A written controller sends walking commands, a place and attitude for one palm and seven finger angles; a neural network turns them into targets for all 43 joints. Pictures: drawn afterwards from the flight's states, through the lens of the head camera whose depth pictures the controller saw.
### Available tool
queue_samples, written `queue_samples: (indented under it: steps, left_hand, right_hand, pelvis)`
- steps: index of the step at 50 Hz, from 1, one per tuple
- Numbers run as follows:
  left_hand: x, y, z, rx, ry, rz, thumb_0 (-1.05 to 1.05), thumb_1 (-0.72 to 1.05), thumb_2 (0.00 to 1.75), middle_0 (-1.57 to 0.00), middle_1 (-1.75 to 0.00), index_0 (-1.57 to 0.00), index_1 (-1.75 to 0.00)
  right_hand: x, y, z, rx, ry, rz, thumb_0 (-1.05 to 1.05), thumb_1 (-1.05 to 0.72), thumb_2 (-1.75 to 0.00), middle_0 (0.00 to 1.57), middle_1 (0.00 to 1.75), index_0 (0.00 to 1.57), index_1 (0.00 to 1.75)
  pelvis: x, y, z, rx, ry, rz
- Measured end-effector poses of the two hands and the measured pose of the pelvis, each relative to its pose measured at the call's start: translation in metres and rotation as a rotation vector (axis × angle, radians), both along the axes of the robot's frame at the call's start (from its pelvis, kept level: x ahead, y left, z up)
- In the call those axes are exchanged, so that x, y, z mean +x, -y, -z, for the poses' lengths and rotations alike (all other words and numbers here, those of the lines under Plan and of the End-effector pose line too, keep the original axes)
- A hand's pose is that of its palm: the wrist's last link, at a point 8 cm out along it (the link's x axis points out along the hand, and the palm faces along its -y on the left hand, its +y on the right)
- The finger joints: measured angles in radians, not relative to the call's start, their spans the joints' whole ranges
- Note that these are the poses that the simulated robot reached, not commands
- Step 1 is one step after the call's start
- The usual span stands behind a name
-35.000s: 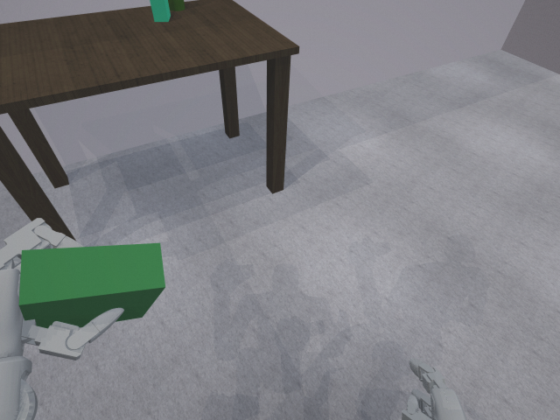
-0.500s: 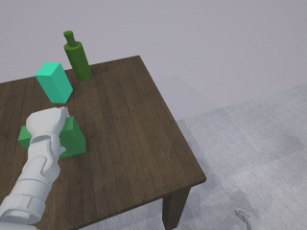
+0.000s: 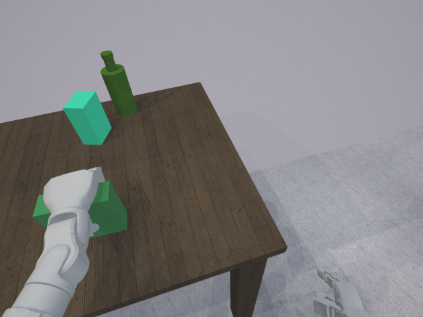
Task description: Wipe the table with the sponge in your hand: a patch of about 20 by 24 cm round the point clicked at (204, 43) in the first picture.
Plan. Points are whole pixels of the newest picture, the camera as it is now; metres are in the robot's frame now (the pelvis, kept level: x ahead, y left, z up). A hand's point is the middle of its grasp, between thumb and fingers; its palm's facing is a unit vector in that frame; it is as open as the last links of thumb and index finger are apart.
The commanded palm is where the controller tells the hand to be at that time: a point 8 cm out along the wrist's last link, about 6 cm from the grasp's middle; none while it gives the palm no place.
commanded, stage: wipe back along the first lane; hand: left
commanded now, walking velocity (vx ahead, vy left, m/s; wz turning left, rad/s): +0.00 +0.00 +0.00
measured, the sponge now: (89, 218) +0.29 +0.30 +0.01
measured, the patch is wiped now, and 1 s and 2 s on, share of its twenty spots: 1.00 1.00 1.00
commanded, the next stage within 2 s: lift the sponge slowly off the table in 0.72 s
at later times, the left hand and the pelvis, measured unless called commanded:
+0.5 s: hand (88, 222) +0.26 +0.27 +0.06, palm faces +0.02 -0.05 -1.00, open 9.2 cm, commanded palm +0.21 +0.26 +0.09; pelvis +0.01 +0.00 +0.00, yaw -1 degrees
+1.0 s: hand (85, 245) +0.21 +0.25 +0.06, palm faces +0.04 -0.11 -0.99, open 9.2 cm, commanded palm +0.18 +0.24 +0.10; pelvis +0.00 +0.00 +0.00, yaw -1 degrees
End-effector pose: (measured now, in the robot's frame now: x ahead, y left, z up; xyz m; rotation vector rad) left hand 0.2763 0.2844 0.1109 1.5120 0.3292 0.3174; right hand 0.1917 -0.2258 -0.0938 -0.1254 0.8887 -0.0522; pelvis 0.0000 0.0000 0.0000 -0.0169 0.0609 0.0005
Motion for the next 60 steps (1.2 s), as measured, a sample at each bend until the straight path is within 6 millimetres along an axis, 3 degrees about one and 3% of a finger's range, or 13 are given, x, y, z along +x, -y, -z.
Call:
queue_samples:
  steps: [19, 37, 47, 60]
  left_hand:
    - [-0.026, 0.016, 0.0, -0.012, 0.007, 0.026, 0.02, -0.44, 1.1, -0.73, -1.47, -0.78, -1.5]
    - [-0.063, 0.027, -0.003, -0.052, 0.041, 0.021, 0.03, -0.44, 1.1, -0.73, -1.47, -0.79, -1.49]
    - [-0.081, 0.035, -0.003, -0.063, 0.042, 0.026, 0.03, -0.44, 1.09, -0.73, -1.47, -0.79, -1.49]
    - [-0.086, 0.036, -0.006, -0.084, 0.027, 0.01, 0.01, -0.45, 1.09, -0.76, -1.45, -0.81, -1.47]
  right_hand:
    - [0.015, 0.007, -0.003, 0.014, 0.052, -0.001, 0.01, -0.9, -0.9, 0.2, 0.3, 0.2, 0.3]
    - [0.03, -0.007, -0.013, 0.046, 0.113, -0.031, 0.01, -0.9, -0.9, 0.2, 0.3, 0.2, 0.3]
    - [0.029, -0.013, -0.015, 0.053, 0.125, -0.055, 0.01, -0.9, -0.9, 0.2, 0.3, 0.2, 0.3]
    - [0.022, -0.01, -0.018, 0.032, 0.132, -0.063, 0.01, -0.9, -0.9, 0.2, 0.3, 0.2, 0.3]
  pelvis:
    - [0.01, 0.005, 0.0, 0.005, 0.01, 0.014]
    - [0.009, 0.004, 0.001, 0.007, 0.035, 0.025]
    - [0.002, 0.003, 0.001, 0.008, 0.049, 0.024]
    - [-0.007, 0.009, -0.001, 0.009, 0.085, 0.021]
